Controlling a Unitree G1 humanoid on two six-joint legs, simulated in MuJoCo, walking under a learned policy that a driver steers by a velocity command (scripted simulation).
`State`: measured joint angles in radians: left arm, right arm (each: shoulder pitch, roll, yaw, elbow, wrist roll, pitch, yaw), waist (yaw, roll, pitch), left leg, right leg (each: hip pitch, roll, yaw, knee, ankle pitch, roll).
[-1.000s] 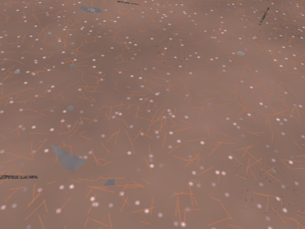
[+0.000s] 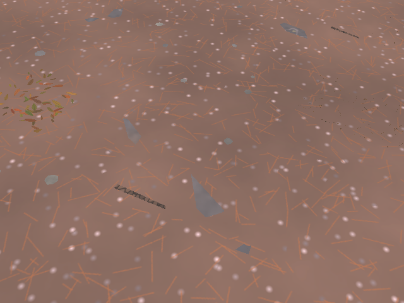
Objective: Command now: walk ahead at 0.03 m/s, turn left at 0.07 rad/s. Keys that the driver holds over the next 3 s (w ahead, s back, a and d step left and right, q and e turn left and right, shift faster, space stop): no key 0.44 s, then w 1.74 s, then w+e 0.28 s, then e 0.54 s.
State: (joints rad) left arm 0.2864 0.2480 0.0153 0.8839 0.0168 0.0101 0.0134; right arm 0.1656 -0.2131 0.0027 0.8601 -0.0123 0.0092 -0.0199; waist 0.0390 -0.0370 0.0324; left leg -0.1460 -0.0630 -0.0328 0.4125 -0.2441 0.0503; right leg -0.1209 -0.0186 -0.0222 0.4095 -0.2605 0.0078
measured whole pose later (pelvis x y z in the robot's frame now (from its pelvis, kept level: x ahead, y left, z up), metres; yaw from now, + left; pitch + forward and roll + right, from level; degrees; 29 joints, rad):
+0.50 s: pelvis +0.01 +0.01 +0.00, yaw +0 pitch -2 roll +0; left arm 0.24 0.22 0.01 1.10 0.02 0.02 0.03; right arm 0.24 -0.22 0.00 1.09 -0.01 0.00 -0.04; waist 0.00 -0.02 0.04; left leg -0.11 -0.08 -0.03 0.38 -0.24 0.07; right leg -0.09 -0.03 -0.01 0.40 -0.27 0.02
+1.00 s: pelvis +0.14 -0.07 +0.00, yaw -1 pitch +0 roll +1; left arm 0.46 0.16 0.01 1.10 0.01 -0.09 0.00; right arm 0.17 -0.24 -0.04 1.02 -0.04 -0.04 0.03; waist 0.02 0.04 0.01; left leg -0.57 0.06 0.03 1.03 -0.18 0.05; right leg 0.01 0.07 -0.06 0.24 -0.25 -0.09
